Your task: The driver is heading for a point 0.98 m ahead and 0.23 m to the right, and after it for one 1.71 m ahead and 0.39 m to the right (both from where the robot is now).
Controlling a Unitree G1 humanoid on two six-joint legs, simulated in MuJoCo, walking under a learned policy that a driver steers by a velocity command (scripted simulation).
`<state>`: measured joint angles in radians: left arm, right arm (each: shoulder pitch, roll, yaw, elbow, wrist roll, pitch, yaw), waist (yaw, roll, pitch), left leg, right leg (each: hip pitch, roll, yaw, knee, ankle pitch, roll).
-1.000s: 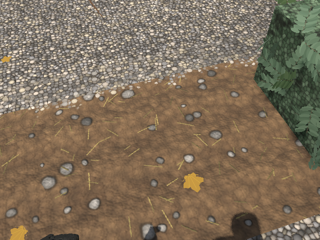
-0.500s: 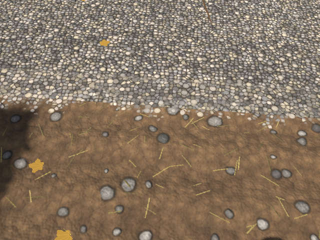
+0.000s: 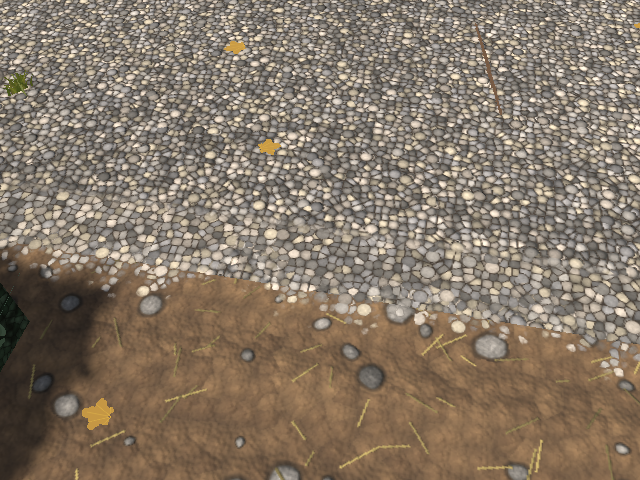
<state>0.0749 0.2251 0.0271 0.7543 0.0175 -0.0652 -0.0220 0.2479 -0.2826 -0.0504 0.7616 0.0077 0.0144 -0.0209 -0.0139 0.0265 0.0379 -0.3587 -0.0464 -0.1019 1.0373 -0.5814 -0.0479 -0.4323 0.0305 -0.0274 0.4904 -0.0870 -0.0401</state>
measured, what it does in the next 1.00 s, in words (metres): steps on the spot: left foot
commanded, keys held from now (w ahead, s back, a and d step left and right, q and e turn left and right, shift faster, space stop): no key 0.84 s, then w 0.16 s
